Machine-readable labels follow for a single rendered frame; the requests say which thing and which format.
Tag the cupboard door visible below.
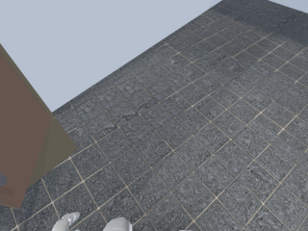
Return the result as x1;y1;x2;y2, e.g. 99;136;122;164
0;54;51;209

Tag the left robot thigh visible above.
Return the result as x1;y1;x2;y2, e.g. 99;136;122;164
103;218;133;231

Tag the robot left hand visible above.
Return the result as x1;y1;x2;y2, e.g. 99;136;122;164
51;212;80;231

